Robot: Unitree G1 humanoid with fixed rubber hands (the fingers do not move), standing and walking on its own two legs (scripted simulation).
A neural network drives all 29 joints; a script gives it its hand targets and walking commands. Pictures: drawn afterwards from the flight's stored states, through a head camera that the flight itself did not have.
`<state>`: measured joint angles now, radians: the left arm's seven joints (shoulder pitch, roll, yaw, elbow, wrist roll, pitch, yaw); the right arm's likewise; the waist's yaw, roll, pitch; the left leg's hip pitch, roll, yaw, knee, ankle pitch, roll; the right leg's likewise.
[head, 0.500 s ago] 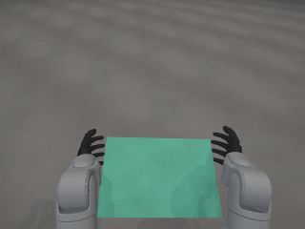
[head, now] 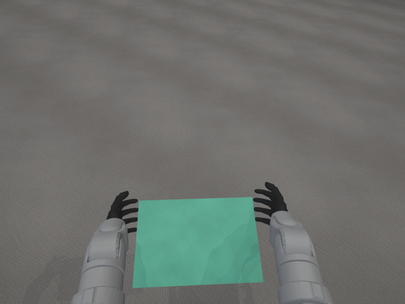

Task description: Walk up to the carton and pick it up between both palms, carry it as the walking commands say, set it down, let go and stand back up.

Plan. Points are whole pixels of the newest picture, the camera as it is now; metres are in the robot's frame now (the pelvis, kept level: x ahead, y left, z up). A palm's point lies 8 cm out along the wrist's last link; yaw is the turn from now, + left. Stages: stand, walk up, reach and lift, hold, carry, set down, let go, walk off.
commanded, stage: set down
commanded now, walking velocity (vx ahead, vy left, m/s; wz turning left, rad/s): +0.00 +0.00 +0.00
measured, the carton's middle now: (197, 243) +0.29 +0.02 -0.11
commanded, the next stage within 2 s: none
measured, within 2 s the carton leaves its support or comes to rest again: neither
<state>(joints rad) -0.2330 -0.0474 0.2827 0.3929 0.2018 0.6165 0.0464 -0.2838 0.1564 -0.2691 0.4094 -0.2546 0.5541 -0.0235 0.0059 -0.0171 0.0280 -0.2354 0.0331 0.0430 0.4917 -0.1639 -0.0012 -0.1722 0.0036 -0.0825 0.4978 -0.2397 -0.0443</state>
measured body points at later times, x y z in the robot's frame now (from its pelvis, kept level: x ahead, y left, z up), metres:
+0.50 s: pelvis +0.00 +0.01 -0.02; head +0.11 +0.02 +0.42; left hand +0.34 +0.20 -0.08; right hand +0.35 -0.15 -0.06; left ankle +0.07 +0.12 -0.74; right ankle +0.03 -0.10 -0.74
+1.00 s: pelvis -0.04 +0.01 -0.10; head +0.15 +0.03 +0.31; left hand +0.36 +0.20 -0.17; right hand +0.36 -0.15 -0.15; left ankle +0.07 +0.12 -0.74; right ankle +0.03 -0.10 -0.74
